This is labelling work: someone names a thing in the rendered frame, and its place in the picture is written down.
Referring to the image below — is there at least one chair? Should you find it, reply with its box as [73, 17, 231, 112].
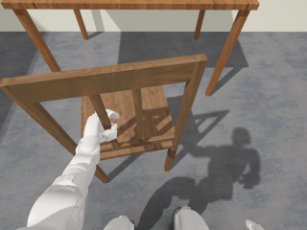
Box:
[0, 54, 208, 184]

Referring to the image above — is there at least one robot left thigh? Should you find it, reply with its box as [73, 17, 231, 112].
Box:
[104, 218, 134, 230]

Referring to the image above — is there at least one left robot upper arm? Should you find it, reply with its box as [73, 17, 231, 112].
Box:
[15, 191, 85, 230]

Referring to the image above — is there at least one right robot hand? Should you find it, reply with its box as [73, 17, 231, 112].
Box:
[246, 219, 265, 230]

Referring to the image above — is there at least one table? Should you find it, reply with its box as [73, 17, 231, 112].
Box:
[1, 0, 260, 97]

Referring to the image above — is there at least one robot thigh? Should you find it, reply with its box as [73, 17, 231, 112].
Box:
[175, 209, 209, 230]
[104, 218, 134, 230]

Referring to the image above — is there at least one left robot hand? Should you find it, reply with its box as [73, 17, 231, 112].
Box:
[83, 109, 120, 143]

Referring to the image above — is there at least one robot right thigh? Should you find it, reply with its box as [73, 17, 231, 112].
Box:
[175, 209, 209, 230]

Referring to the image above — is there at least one left robot forearm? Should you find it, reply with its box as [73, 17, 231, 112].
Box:
[27, 135, 101, 227]

